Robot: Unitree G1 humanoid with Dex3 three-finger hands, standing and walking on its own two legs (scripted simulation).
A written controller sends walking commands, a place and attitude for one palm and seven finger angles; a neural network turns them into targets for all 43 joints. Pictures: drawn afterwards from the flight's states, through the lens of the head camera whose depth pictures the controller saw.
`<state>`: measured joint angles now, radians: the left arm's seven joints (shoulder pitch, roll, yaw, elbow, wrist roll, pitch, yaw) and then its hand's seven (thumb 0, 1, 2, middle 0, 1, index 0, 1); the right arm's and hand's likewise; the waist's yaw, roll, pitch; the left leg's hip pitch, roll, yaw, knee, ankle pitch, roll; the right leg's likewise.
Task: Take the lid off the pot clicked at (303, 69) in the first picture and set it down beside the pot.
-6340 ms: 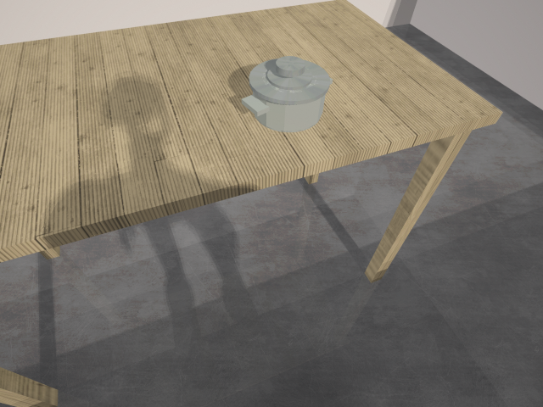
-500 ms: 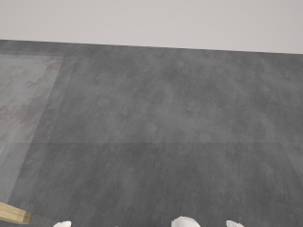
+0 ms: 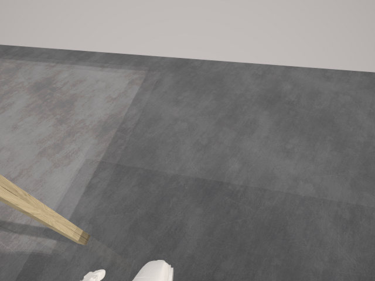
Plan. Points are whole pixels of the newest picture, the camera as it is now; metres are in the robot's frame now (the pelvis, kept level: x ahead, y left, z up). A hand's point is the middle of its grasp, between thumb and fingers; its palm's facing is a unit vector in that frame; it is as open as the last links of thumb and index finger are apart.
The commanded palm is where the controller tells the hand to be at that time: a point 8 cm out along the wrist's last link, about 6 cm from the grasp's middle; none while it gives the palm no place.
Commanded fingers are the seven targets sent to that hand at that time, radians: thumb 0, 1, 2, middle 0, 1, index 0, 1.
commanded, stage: turn to face it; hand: left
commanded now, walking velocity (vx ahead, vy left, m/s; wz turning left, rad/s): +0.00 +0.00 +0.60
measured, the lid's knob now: out of the picture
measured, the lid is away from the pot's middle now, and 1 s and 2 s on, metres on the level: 0.00 0.00 0.00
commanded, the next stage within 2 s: none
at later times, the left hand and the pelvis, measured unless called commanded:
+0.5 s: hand out of the picture +0.02 +0.30 -0.17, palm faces +0.34 -0.91 -0.25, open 7.4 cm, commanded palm none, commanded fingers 0.00 0.90 0.90 -0.20 -0.30 -0.20 -0.30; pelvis +0.00 +0.06 +0.00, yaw +17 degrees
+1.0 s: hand out of the picture +0.01 +0.23 -0.14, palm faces +0.53 -0.79 -0.31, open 7.4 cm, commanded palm none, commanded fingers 0.00 0.90 0.90 -0.20 -0.30 -0.20 -0.30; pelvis +0.03 +0.00 +0.00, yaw +35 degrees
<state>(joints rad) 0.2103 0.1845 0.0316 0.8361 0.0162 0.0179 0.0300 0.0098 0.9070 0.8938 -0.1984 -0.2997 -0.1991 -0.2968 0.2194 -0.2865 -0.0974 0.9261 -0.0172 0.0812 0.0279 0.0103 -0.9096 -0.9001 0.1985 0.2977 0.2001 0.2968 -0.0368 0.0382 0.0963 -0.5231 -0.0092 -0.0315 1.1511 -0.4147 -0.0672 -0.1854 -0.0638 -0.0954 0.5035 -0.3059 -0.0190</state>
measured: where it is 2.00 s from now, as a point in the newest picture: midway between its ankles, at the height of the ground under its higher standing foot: outside the picture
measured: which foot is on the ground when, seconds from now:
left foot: up 0.00-0.22, down 0.24-0.86, up 0.88-1.00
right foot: down 0.00-0.24, up 0.26-0.84, down 0.86-1.00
